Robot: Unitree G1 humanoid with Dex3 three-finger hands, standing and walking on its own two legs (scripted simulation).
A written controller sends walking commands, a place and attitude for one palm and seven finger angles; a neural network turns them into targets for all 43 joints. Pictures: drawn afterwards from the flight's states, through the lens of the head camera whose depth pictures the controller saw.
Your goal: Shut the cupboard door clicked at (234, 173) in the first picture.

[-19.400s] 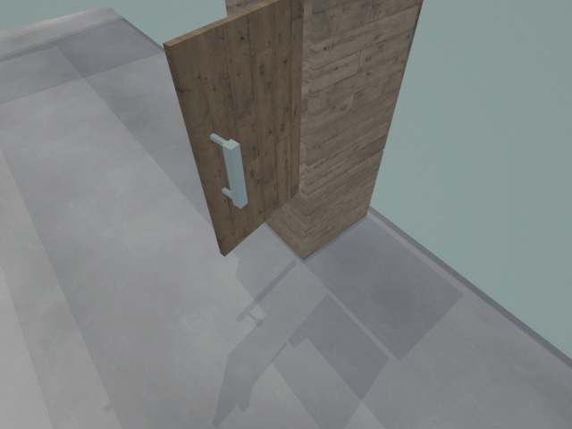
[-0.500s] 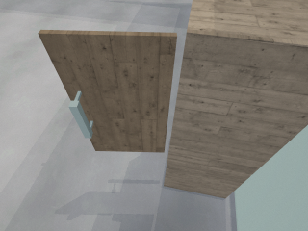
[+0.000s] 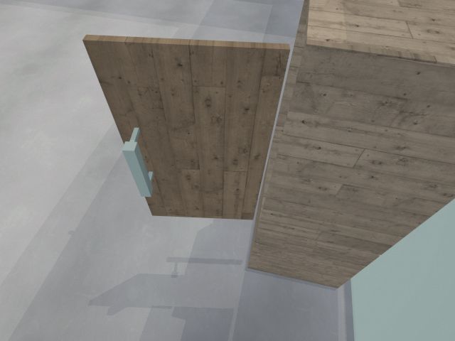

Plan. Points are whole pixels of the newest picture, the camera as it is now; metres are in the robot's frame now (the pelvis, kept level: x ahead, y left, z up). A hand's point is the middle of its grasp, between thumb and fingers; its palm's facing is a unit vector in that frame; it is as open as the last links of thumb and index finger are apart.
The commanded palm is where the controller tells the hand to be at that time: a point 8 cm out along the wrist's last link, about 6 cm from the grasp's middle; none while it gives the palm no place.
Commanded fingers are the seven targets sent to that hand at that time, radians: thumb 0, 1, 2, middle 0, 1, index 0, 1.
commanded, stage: come to a stop and stand still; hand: left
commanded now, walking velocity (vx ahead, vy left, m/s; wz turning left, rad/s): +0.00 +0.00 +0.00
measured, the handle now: (141, 164) +0.48 +0.22 -0.03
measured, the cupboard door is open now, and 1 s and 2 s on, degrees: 100 100 100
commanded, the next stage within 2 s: look again from close up in 0.58 s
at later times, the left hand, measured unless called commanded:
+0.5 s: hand out of the picture +0.07 +0.15 -0.17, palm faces -0.01 -0.97 -0.24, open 7.3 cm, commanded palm none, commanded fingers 0.00 0.90 0.90 -0.20 -0.30 -0.20 -0.30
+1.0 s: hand out of the picture +0.04 +0.16 -0.18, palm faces +0.00 -0.98 -0.21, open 7.4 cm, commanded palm none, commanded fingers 0.00 0.90 0.90 -0.20 -0.30 -0.20 -0.30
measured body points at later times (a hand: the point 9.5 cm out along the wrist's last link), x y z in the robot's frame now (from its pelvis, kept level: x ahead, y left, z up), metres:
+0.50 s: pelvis +0.03 -0.03 -0.01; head +0.03 -0.05 +0.44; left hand +0.07 +0.20 -0.15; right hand +0.04 -0.26 -0.17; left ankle +0.00 +0.11 -0.74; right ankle +0.00 -0.12 -0.74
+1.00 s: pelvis +0.04 -0.02 +0.00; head +0.05 -0.02 +0.45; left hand +0.04 +0.21 -0.16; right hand +0.05 -0.25 -0.16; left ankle +0.00 +0.11 -0.74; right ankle +0.00 -0.12 -0.74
